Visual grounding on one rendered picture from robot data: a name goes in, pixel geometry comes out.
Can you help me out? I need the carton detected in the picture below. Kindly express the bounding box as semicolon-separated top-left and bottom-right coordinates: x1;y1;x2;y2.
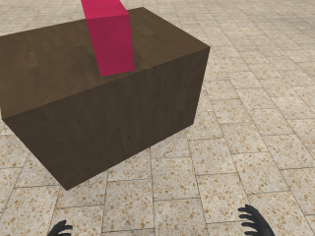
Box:
81;0;135;77

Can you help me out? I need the robot right hand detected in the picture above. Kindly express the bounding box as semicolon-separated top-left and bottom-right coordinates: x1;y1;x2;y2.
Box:
237;205;276;236

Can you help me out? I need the robot left hand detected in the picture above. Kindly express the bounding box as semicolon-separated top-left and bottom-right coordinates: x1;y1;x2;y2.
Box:
47;219;73;236

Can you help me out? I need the pedestal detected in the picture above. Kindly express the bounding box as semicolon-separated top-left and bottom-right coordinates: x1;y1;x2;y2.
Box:
0;7;211;191

